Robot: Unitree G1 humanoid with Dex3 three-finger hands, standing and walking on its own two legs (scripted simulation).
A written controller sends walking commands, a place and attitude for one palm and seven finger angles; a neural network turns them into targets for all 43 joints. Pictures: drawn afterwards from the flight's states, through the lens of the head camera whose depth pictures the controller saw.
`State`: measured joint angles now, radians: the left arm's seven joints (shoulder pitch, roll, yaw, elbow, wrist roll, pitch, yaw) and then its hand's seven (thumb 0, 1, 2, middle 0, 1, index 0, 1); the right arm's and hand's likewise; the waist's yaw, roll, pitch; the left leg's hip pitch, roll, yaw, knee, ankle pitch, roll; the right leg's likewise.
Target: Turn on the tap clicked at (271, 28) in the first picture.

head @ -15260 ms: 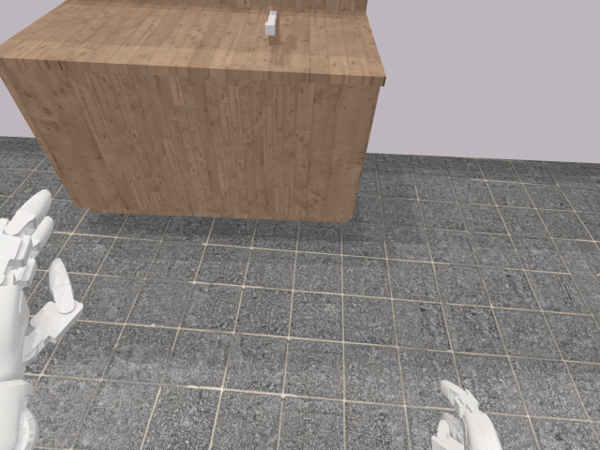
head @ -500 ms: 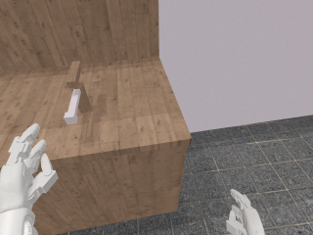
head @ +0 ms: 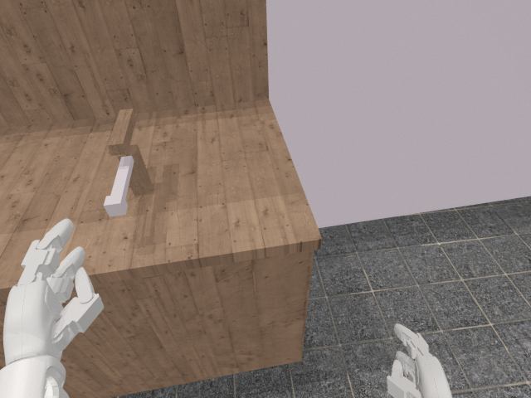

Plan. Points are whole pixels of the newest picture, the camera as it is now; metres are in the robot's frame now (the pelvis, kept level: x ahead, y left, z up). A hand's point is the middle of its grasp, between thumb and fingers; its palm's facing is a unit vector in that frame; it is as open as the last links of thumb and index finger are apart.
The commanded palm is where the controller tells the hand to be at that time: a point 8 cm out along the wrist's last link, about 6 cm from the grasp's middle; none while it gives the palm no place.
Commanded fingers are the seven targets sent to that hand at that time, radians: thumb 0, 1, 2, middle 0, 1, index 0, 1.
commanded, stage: turn the palm inward beside the body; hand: left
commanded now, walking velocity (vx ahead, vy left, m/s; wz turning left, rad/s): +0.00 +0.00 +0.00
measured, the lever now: (116, 205) +0.38 +0.32 +0.09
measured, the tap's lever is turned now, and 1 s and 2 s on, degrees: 0 0 0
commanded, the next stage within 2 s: reach beside the lever's end, fingers flat in 0.14 s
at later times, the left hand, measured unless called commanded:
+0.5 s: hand (97, 289) +0.20 +0.24 +0.13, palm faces +0.52 -0.84 -0.16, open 7.5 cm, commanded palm +0.16 +0.28 +0.14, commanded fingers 0.00 0.90 0.90 -0.20 -0.30 -0.20 -0.30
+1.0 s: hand (97, 260) +0.25 +0.27 +0.12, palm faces +0.50 -0.86 -0.13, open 7.5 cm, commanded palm +0.21 +0.31 +0.13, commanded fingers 0.00 0.90 0.90 -0.18 -0.25 -0.18 -0.25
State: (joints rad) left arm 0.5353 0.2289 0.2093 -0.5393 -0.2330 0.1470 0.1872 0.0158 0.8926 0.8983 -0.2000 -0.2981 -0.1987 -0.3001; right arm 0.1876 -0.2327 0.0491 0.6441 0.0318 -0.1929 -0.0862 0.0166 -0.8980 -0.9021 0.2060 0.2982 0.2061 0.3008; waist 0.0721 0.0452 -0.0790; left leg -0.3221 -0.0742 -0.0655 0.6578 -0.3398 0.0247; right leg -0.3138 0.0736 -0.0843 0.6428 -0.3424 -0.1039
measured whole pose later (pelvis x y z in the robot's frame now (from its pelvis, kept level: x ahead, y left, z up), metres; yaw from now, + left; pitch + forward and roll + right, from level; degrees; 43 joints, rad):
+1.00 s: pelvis +0.01 +0.00 +0.00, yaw +0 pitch +3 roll +1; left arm 0.25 0.26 0.35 -0.17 -0.25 0.05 0.13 0.02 0.89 0.90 -0.19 -0.27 -0.19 -0.28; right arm 0.19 -0.26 0.02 0.69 0.05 -0.19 -0.11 0.02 -0.90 -0.90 0.20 0.30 0.20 0.30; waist 0.05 0.04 -0.06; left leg -0.35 -0.07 -0.06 0.65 -0.34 0.02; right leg -0.34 0.08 -0.08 0.63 -0.34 -0.11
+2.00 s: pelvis +0.00 +0.03 +0.00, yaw -1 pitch +7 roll -1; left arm -0.22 0.38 0.45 0.45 -0.17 -0.13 0.10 0.02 0.89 0.90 -0.15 -0.15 -0.15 -0.16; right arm 0.24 -0.26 0.01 0.71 0.03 -0.10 -0.09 0.01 -0.90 -0.90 0.21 0.30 0.21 0.30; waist -0.01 0.02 -0.05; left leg -0.46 -0.07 -0.04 0.69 -0.34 0.06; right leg -0.44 0.07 -0.07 0.64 -0.32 -0.07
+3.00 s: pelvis +0.01 +0.03 +0.00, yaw -1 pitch +7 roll -1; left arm -0.21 0.34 0.41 0.45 -0.16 -0.15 0.13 0.02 0.90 0.90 -0.15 -0.15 -0.15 -0.15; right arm 0.26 -0.25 0.01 0.68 0.03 -0.04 -0.07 0.01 -0.90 -0.90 0.21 0.30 0.21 0.30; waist -0.02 0.03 -0.08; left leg -0.46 -0.07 -0.04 0.70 -0.36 0.06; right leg -0.44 0.08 -0.06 0.64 -0.33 -0.07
